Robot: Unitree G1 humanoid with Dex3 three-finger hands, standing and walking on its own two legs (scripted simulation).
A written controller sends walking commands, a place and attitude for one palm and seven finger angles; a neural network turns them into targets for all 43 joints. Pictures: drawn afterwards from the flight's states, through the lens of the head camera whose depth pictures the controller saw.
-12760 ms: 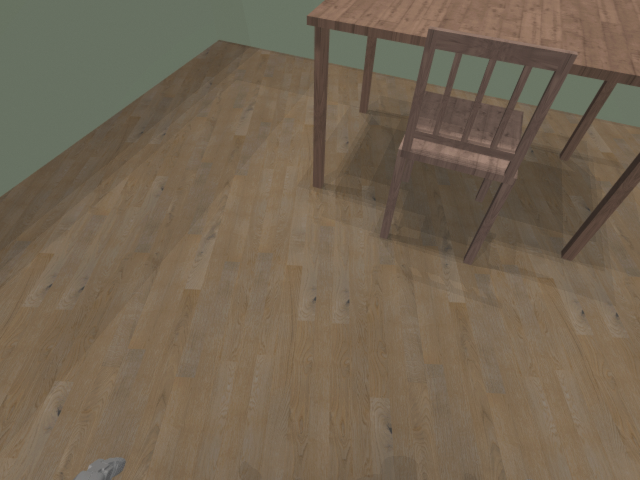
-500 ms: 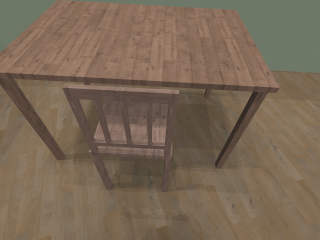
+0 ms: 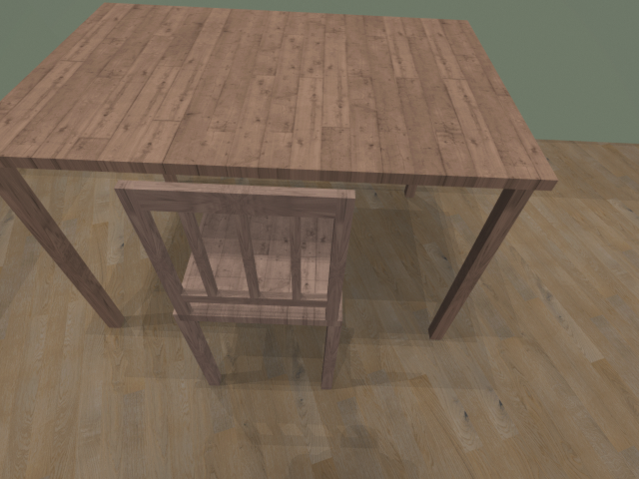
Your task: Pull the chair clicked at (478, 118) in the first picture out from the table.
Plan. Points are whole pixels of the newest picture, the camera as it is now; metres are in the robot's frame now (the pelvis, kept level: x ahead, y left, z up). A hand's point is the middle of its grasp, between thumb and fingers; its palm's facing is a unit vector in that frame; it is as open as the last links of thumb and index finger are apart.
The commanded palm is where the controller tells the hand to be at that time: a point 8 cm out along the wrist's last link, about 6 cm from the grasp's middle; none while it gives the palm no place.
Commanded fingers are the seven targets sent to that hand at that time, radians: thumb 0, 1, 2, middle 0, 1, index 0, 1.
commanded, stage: look again from close up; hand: left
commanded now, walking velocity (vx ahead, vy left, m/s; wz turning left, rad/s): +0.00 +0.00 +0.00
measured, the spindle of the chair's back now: (248, 258) +0.50 +0.16 -0.11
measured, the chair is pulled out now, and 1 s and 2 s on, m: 0.00 0.00 0.00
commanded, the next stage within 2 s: raise the hand toward the chair's back in 0.70 s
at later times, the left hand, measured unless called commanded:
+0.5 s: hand out of the picture +0.00 +0.16 -0.18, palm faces +0.05 -0.99 -0.16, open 7.4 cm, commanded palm none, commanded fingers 0.00 0.90 0.90 -0.20 -0.30 -0.20 -0.30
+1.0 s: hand (174, 419) +0.20 +0.20 -0.05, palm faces +0.24 -0.96 -0.15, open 7.6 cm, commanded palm +0.13 +0.22 -0.07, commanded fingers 0.00 0.64 0.79 -0.17 -0.26 -0.17 -0.26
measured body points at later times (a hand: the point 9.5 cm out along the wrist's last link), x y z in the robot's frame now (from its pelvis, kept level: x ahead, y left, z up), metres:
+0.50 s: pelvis +0.02 +0.01 +0.00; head +0.03 +0.02 +0.45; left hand +0.00 +0.22 -0.17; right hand +0.00 -0.20 -0.16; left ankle -0.02 +0.07 -0.74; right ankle +0.01 -0.14 -0.74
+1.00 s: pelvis +0.01 +0.00 -0.02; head +0.02 +0.00 +0.43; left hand +0.18 +0.25 -0.04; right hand +0.08 -0.25 -0.13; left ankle -0.02 +0.07 -0.74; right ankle +0.02 -0.12 -0.74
